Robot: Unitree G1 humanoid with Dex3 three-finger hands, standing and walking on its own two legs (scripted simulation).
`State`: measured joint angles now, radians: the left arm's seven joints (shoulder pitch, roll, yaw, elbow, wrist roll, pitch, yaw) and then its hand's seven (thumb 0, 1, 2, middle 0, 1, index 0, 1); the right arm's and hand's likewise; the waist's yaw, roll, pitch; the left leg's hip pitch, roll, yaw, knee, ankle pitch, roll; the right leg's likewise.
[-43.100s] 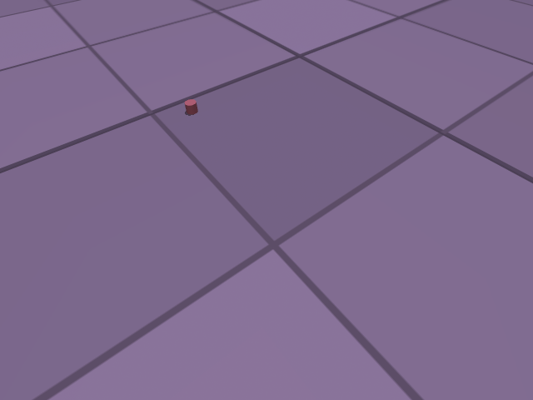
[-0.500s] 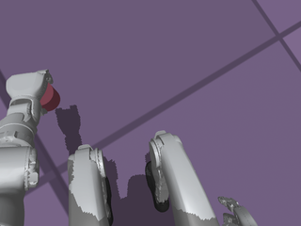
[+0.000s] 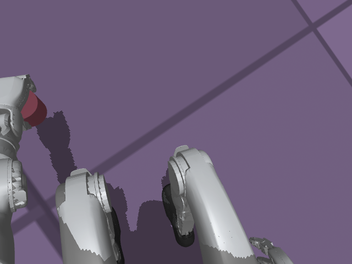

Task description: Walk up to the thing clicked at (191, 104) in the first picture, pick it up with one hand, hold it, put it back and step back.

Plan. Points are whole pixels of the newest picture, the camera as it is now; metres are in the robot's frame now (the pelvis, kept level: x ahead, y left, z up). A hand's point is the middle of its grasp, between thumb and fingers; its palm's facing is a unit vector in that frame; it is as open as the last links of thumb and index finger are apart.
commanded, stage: lower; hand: left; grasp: from above
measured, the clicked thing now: (24, 108) +0.49 +0.27 -0.21
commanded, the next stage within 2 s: rest in 0.40 s
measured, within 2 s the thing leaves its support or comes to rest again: neither
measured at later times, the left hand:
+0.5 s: hand (28, 114) +0.48 +0.27 -0.23, palm faces -0.46 -0.07 -0.89, open 10.3 cm
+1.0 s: hand (37, 116) +0.49 +0.26 -0.27, palm faces -0.46 -0.09 -0.88, open 10.2 cm
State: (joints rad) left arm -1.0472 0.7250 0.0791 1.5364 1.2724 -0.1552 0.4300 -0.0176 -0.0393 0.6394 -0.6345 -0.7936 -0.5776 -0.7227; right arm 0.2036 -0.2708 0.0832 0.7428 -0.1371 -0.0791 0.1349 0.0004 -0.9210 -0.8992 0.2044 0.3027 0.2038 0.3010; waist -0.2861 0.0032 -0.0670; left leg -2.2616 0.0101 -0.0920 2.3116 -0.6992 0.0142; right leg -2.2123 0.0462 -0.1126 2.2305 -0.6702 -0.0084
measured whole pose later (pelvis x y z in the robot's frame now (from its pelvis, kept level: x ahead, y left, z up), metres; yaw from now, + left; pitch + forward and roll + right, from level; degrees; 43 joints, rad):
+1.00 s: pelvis +0.00 +0.00 -0.05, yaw -5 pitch +32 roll -11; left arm -1.08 0.89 0.11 1.62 1.26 -0.18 0.50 -0.01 -0.02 0.57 -0.66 -0.75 -0.61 -0.69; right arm 0.17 -0.32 0.22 0.68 -0.18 -0.15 0.19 0.00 -0.91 -0.89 0.20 0.30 0.20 0.30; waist -0.36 -0.07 0.11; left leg -2.35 0.02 -0.17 2.49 -0.72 0.01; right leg -2.28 0.06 -0.19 2.35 -0.66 0.00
